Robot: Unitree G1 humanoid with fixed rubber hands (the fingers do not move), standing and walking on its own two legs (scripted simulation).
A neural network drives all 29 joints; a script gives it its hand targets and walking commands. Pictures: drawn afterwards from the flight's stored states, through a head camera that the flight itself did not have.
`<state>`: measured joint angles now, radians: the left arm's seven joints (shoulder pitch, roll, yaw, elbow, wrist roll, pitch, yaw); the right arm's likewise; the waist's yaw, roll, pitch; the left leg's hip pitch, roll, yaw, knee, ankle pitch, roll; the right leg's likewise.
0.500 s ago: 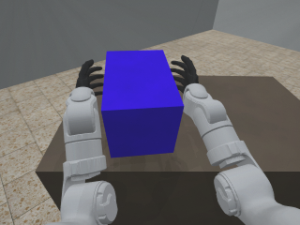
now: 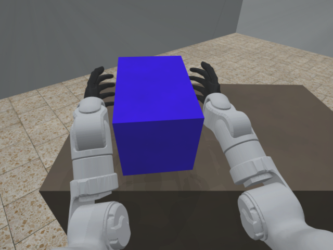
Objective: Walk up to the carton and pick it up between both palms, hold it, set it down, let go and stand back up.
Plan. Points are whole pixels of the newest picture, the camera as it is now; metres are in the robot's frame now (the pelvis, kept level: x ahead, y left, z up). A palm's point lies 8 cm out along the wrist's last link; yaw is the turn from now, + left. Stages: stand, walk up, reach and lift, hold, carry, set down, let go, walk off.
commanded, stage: hold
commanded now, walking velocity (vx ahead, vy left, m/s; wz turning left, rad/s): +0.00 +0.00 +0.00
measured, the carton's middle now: (154, 111) +0.39 +0.01 +0.19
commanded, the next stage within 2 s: none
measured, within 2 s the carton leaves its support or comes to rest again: neither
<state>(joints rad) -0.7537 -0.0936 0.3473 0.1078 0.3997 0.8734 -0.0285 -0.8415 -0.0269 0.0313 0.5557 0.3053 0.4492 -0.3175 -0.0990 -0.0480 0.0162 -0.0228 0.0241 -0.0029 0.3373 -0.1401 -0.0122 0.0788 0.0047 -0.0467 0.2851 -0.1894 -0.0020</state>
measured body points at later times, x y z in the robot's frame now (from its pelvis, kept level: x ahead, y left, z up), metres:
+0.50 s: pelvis +0.00 +0.00 +0.00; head -0.07 +0.02 +0.44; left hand +0.37 +0.14 +0.24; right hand +0.38 -0.12 +0.24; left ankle +0.04 +0.12 -0.75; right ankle -0.01 -0.11 -0.75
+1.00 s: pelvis +0.00 +0.00 +0.00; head -0.06 +0.02 +0.44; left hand +0.37 +0.14 +0.24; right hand +0.38 -0.12 +0.24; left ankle +0.04 +0.12 -0.75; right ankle -0.01 -0.11 -0.75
